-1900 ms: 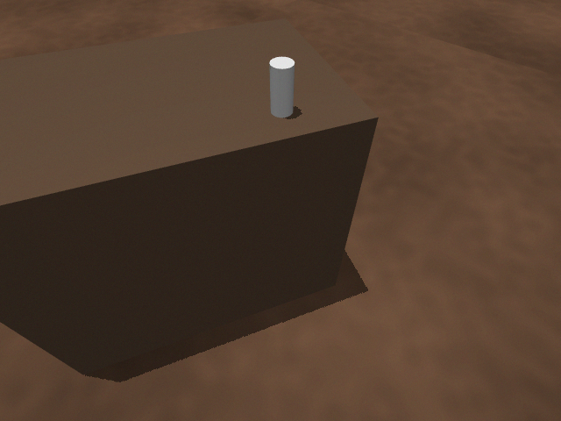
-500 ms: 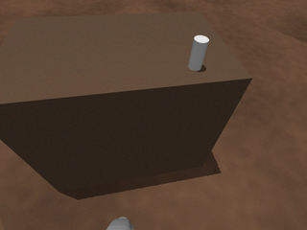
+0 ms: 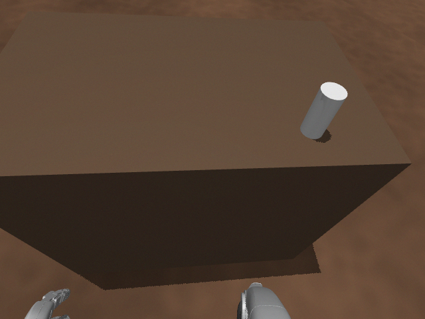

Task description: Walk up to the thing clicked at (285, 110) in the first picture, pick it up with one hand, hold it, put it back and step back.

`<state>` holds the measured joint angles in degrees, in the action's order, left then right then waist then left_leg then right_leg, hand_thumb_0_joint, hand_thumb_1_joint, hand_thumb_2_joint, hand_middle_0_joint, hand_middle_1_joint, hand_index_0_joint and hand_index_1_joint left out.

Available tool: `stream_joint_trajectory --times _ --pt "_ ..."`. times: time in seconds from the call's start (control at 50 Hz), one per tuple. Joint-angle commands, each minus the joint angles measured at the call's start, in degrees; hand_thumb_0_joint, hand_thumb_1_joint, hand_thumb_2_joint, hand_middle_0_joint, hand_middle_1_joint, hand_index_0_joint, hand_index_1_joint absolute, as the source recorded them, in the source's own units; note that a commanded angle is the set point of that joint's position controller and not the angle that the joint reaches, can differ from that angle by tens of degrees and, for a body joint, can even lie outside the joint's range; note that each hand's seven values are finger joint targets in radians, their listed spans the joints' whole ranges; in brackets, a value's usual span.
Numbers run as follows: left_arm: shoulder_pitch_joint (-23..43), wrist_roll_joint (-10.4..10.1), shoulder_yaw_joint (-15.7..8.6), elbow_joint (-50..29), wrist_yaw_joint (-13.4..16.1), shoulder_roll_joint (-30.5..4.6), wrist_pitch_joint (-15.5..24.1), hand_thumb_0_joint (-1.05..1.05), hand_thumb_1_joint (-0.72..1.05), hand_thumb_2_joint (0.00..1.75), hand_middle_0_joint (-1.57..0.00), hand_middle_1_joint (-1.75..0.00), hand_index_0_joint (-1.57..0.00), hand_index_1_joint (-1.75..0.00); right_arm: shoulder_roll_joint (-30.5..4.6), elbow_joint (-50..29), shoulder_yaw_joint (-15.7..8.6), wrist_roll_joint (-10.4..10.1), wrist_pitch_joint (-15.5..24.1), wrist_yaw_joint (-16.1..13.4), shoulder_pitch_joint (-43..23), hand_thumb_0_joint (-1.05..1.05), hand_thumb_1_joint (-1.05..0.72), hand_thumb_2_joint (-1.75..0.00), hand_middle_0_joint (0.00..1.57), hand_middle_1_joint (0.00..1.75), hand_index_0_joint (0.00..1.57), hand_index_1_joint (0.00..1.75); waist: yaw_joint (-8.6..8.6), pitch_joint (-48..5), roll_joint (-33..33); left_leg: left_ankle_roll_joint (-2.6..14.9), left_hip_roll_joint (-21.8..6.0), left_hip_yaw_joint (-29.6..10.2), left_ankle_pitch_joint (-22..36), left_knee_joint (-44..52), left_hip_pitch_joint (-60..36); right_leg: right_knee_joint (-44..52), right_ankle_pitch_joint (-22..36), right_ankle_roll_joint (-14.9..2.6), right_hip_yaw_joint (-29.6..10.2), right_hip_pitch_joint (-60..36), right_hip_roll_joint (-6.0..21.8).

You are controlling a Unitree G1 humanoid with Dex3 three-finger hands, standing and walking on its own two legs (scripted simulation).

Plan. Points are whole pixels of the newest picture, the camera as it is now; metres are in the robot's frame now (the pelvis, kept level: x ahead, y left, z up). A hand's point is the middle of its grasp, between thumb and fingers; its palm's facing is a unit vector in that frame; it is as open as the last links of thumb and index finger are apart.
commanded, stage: walk up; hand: right
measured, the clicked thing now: (321, 112) +0.48 -0.21 +0.09
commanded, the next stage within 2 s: none
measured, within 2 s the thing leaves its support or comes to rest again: neither
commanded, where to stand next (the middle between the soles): +0.06 -0.04 m, yaw +5 degrees
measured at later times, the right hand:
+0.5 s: hand (361, 316) +0.14 -0.31 -0.15, palm faces -0.19 +0.88 -0.44, open 7.3 cm
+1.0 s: hand (354, 317) +0.14 -0.30 -0.15, palm faces -0.16 +0.93 -0.34, open 7.3 cm
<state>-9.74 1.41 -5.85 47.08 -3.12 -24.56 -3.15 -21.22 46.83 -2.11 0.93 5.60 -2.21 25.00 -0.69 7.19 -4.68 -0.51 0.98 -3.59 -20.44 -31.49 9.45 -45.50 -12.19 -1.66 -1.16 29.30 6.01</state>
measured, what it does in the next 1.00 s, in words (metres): steps on the spot: right foot, then left foot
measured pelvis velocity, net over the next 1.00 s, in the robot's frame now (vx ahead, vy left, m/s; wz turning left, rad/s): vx -0.02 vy -0.06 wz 0.13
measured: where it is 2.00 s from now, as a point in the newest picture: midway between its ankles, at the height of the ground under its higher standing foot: outside the picture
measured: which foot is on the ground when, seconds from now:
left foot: down 0.00-0.10, up 0.12-0.42, down 0.44-1.00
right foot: up 0.00-0.04, down 0.06-0.48, up 0.50-0.72, down 0.74-1.00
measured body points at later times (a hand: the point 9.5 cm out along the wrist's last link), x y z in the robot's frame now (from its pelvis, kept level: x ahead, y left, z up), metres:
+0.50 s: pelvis +0.02 -0.05 -0.02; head +0.06 -0.03 +0.43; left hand +0.10 +0.27 -0.14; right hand +0.15 -0.36 -0.12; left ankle +0.03 +0.05 -0.73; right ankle +0.10 -0.15 -0.73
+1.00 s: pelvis -0.02 -0.06 +0.00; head +0.00 -0.07 +0.44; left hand +0.00 +0.26 -0.12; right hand +0.14 -0.35 -0.13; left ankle +0.01 +0.07 -0.73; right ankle -0.01 -0.21 -0.73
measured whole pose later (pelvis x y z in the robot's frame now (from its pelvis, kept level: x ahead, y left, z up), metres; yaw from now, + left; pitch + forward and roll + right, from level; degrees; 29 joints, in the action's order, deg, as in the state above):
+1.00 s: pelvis -0.02 -0.06 +0.00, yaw +7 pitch -3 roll +0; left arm -12.1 0.8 -0.7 55.7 0.6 -21.8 1.6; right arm -22.0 54.3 -2.1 0.7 -0.5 1.4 6.8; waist 1.6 5.5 1.4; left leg -0.1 -0.6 0.6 -14.6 -35.0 17.0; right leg -36.0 -20.9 2.3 -0.8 11.9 3.6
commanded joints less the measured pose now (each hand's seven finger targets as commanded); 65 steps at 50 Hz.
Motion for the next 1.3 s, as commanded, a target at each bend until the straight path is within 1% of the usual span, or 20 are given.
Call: stream_joint_trajectory --times 0.0,0.04,0.06,0.08,0.1,0.2,0.32,0.4,0.42,0.46,0.5,0.56,0.64,0.7,0.74,0.76,0.78,0.92,1.02,1.28 --pt "1.6 -0.7 -1.2 -4.2 0.9 -5.5 2.6 0.00 0.90 0.90 -0.20 -0.30 -0.20 -0.30 -15.9 -4.3 -4.6 -0.8 -0.6 -1.4 0.5 0.00 -0.90 -0.90 0.20 0.30 0.20 0.30 -0.03 -7.3 13.5 7.82 -7.9 -3.5 44.7 -3.5 3.2 11.3 3.1 -1.66 5.2 -13.3 -4.8" --pt "-4.6 -0.3 -2.4 -2.3 1.6 -9.7 3.3 0.00 0.90 0.90 -0.20 -0.30 -0.20 -0.30 -13.2 -5.4 -3.4 -2.1 -1.1 -1.6 -0.5 0.00 -0.90 -0.90 0.20 0.30 0.20 0.30 3.93 -13.1 5.2 4.91 -4.5 -2.2 34.7 -16.6 7.5 17.0 22.5 -4.30 0.6 -25.9 -1.1" --pt "-8.0 0.2 -3.6 -2.4 2.1 -13.4 3.7 0.00 0.90 0.90 -0.20 -0.30 -0.20 -0.30 -10.6 -6.1 -2.3 -2.9 -1.2 -1.7 1.3 0.00 -0.90 -0.90 0.20 0.30 0.20 0.30 5.56 -18.7 -6.4 2.39 0.4 -0.2 11.4 -30.5 15.3 18.9 34.9 -8.41 -13.4 -34.8 12.0" --pt "-5.5 -0.5 -2.9 -3.5 2.2 -12.7 3.7 0.00 0.90 0.90 -0.20 -0.30 -0.20 -0.30 -10.3 -4.4 -2.1 -2.4 -2.0 -2.6 3.7 0.00 -0.90 -0.90 0.20 0.30 0.20 0.30 3.75 -18.9 -8.2 2.07 3.6 0.8 -13.4 -35.4 19.0 18.8 38.4 -13.56 -18.4 -34.7 16.7" --pt "-1.1 -0.3 -2.9 -4.6 2.3 -13.1 3.3 0.00 0.90 0.90 -0.20 -0.30 -0.20 -0.30 -11.9 -3.3 -2.6 -1.7 -2.7 -3.1 3.3 0.00 -0.90 -0.90 0.20 0.30 0.20 0.30 2.67 -18.2 -9.5 2.18 -0.1 0.0 -17.6 -37.8 19.2 18.8 30.8 -16.42 -21.6 -30.7 18.6" --pt "2.7 0.5 -1.5 -4.7 3.0 -10.0 2.7 0.00 0.90 0.90 -0.20 -0.30 -0.20 -0.30 -12.4 -1.1 -2.8 -1.6 -3.3 -1.1 -1.2 0.00 -0.90 -0.90 0.20 0.30 0.20 0.30 1.97 -8.9 -6.3 1.42 0.6 1.4 -7.9 -32.8 16.2 19.8 15.6 -12.09 -6.0 -14.4 8.1" --pt "2.2 -0.1 -1.1 -4.1 3.3 -11.0 2.9 0.00 0.90 0.90 -0.20 -0.30 -0.20 -0.30 -12.3 0.0 -2.7 -0.3 -3.7 -0.2 -4.9 0.00 -0.90 -0.90 0.20 0.30 0.20 0.30 2.18 -9.9 -6.3 0.63 -1.3 3.0 -7.7 -18.2 14.6 18.3 14.3 -13.54 -8.4 -17.0 12.8" --pt "3.2 -1.3 -0.2 -3.5 3.3 -10.7 2.5 0.00 0.90 0.90 -0.20 -0.30 -0.20 -0.30 -12.3 1.3 -3.3 0.4 -3.5 0.3 -4.9 0.00 -0.90 -0.90 0.20 0.30 0.20 0.30 -0.14 -10.4 -1.8 2.30 0.3 3.8 4.8 -3.2 4.5 11.8 13.6 -9.40 -6.4 -10.7 12.1" --pt "2.8 -1.5 0.3 -3.2 3.2 -9.7 2.4 0.00 0.90 0.90 -0.20 -0.30 -0.20 -0.30 -13.1 1.0 -3.5 0.9 -3.4 0.2 -5.4 0.00 -0.90 -0.90 0.20 0.30 0.20 0.30 -0.44 -10.1 -0.3 3.26 -1.6 0.1 6.5 0.8 2.2 10.1 10.2 -7.03 -6.2 -7.6 11.6" --pt "1.7 -2.5 0.9 -2.7 3.4 -7.0 1.7 0.00 0.90 0.90 -0.20 -0.30 -0.20 -0.30 -20.3 -1.9 -4.9 1.4 -3.3 0.7 -12.4 0.00 -0.90 -0.90 0.20 0.30 0.20 0.30 1.84 -7.0 18.0 12.47 -18.4 -25.0 8.3 11.6 7.7 -2.9 -17.2 -0.15 4.6 -2.5 -3.9" --pt "2.6 -1.7 -0.3 -1.4 3.8 -10.3 1.3 0.00 0.90 0.90 -0.20 -0.30 -0.20 -0.30 -19.3 -1.7 -5.0 1.0 -3.3 0.7 -14.8 0.00 -0.90 -0.90 0.20 0.30 0.20 0.30 0.66 -4.7 14.2 19.05 -22.0 -26.7 11.5 11.9 15.6 -15.9 -23.3 0.36 -2.4 -8.1 -2.8" --pt "-0.6 -2.3 -0.1 0.6 3.6 -8.3 1.8 0.00 0.90 0.90 -0.20 -0.30 -0.20 -0.30 -14.5 -2.1 -3.2 0.4 -3.3 0.1 -15.7 0.00 -0.90 -0.90 0.20 0.30 0.20 0.30 2.11 -8.0 10.5 13.26 -13.9 -11.2 31.7 4.1 6.8 -14.7 -19.5 -0.19 -2.6 -5.0 -5.4" --pt "-0.9 -1.8 0.9 1.3 3.9 -7.3 3.5 0.00 0.90 0.90 -0.20 -0.30 -0.20 -0.30 -14.1 -1.0 -3.4 0.9 -4.1 0.8 -14.0 0.00 -0.90 -0.90 0.20 0.30 0.20 0.30 0.26 -13.0 13.5 12.27 -12.9 -9.6 28.6 0.4 -5.0 4.3 -18.6 1.56 1.8 -7.6 -4.3" --pt "-5.5 -1.2 0.9 4.8 5.0 -8.0 5.8 0.00 0.90 0.90 -0.20 -0.30 -0.20 -0.30 -13.2 -1.0 -3.0 0.3 -5.7 1.5 -16.4 0.00 -0.90 -0.90 0.20 0.30 0.20 0.30 2.76 -13.9 10.8 8.75 -9.0 -3.8 28.5 -8.1 -0.7 25.2 1.2 0.88 1.2 -20.4 -4.5" --pt "-5.4 0.4 0.0 4.7 5.7 -14.0 7.1 0.00 0.90 0.90 -0.20 -0.30 -0.20 -0.30 -10.1 -2.1 -1.8 -0.4 -5.9 2.1 -16.9 0.00 -0.90 -0.90 0.20 0.30 0.20 0.30 2.04 -10.9 0.3 2.90 -3.0 -1.1 10.5 -12.5 16.7 23.7 13.8 -4.10 -18.2 -28.9 8.5" --pt "-3.1 0.1 -0.4 4.4 5.7 -17.9 6.8 0.00 0.90 0.90 -0.20 -0.30 -0.20 -0.30 -11.6 -1.9 -2.7 0.1 -6.4 1.7 -19.1 0.00 -0.90 -0.90 0.20 0.30 0.20 0.30 2.33 -8.8 -3.7 2.35 -3.0 0.8 -10.3 -14.1 16.5 23.7 13.4 -11.41 -23.5 -21.6 16.1" --pt "-0.8 0.3 -0.5 3.5 5.4 -17.7 6.9 0.00 0.90 0.90 -0.20 -0.30 -0.20 -0.30 -12.9 -0.6 -3.4 0.5 -6.5 1.8 -18.8 0.00 -0.90 -0.90 0.20 0.30 0.20 0.30 1.18 -5.7 -4.5 1.98 -4.4 -0.9 -10.3 -16.3 13.8 23.3 12.4 -13.18 -23.9 -16.6 17.2" --pt "-0.7 -1.1 2.3 3.4 4.4 -9.2 6.6 0.00 0.90 0.90 -0.20 -0.30 -0.20 -0.30 -13.3 3.1 -3.6 0.3 -4.4 2.6 -17.7 0.00 -0.90 -0.90 0.20 0.30 0.20 0.30 0.22 -10.9 2.5 6.10 -9.6 -6.7 19.4 4.1 -7.2 12.9 5.7 0.40 -2.0 -8.7 -0.9" --pt "1.2 -0.4 2.2 6.4 3.8 -10.9 6.4 0.00 0.90 0.90 -0.20 -0.30 -0.20 -0.30 -12.6 4.9 -2.5 0.0 -5.1 3.5 -23.0 0.00 -0.90 -0.90 0.20 0.30 0.20 0.30 0.88 -2.6 4.1 3.21 -6.2 -3.6 -8.8 8.5 8.0 23.5 -16.8 -1.66 -6.7 -12.3 0.3" --pt "2.7 -0.9 3.2 11.1 3.8 -9.7 6.5 0.00 0.90 0.90 -0.20 -0.30 -0.20 -0.30 -11.7 10.3 -1.6 -0.4 -4.0 3.1 -23.2 0.00 -0.90 -0.90 0.20 0.30 0.20 0.30 0.92 -8.1 6.9 2.40 -8.2 -2.7 7.3 12.2 1.6 25.3 3.6 -0.02 -3.5 -20.5 -0.5"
